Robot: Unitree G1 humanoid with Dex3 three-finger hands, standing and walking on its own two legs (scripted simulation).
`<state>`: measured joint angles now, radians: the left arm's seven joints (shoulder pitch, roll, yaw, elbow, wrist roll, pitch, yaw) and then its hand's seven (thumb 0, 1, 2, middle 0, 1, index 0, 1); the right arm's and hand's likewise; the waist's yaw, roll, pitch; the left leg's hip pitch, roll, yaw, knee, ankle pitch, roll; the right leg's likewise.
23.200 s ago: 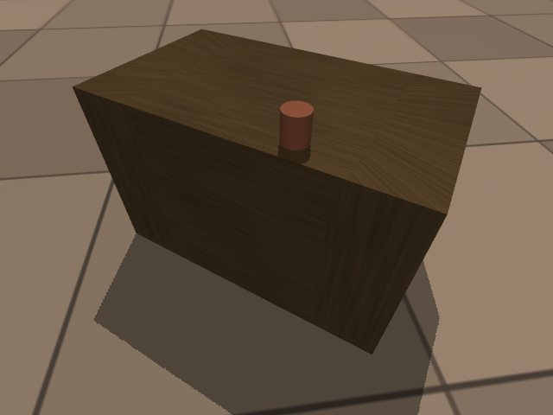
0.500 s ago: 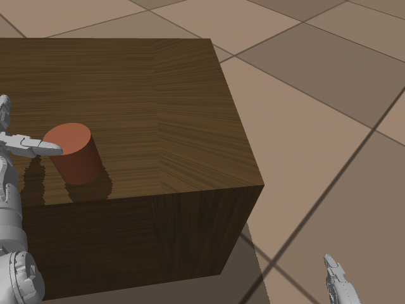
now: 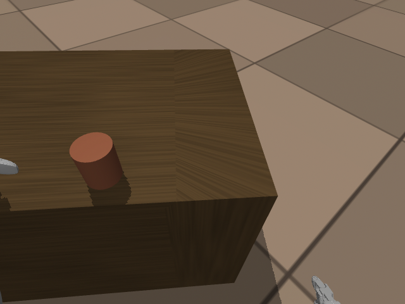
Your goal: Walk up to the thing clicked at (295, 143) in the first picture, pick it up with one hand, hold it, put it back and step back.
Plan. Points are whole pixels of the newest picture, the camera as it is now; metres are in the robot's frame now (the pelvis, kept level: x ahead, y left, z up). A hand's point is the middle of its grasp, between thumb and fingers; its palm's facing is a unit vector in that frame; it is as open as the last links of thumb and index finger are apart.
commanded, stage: sink last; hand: left
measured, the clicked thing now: (98, 161) +0.44 +0.22 +0.05
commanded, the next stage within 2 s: home in 0.88 s
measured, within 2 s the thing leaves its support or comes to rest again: neither
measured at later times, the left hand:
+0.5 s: hand (1, 256) +0.20 +0.25 +0.16, palm faces +0.39 -0.83 -0.40, open 17.5 cm
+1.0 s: hand out of the picture +0.16 +0.25 +0.17, palm faces +0.39 -0.79 -0.46, open 17.6 cm
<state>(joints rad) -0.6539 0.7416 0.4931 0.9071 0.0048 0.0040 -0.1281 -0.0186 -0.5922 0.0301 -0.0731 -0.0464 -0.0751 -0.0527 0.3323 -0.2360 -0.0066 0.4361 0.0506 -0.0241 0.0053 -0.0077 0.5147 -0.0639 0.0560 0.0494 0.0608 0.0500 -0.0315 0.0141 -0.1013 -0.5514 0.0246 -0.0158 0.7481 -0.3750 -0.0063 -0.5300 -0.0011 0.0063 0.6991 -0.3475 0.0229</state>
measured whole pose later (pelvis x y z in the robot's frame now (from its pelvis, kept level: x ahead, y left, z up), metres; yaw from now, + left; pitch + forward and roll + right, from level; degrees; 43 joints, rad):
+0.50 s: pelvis +0.00 -0.01 +0.01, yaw +1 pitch +2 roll +0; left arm 0.41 0.35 0.34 -0.35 -0.09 -0.10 0.03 -0.02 -0.54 0.01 -0.07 -0.04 -0.07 -0.04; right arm 0.35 -0.24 -0.14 0.45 0.05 -0.03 -0.04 -0.01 0.51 -0.06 0.06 0.05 0.06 0.05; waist 0.06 0.05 -0.05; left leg -0.36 0.01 -0.03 0.68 -0.36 -0.01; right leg -0.35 -0.01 -0.01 0.66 -0.35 0.02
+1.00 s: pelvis -0.02 -0.02 +0.01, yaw +2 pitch -1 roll +1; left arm 0.48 0.37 0.40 -0.31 -0.08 -0.28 0.00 -0.02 -0.59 0.05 -0.08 -0.06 -0.07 -0.07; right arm 0.37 -0.23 -0.17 0.44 0.04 -0.11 -0.04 -0.01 0.48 -0.07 0.06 0.05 0.06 0.05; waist 0.05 0.04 0.00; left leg -0.31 0.01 -0.03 0.63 -0.31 -0.03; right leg -0.32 -0.02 -0.01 0.66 -0.33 0.00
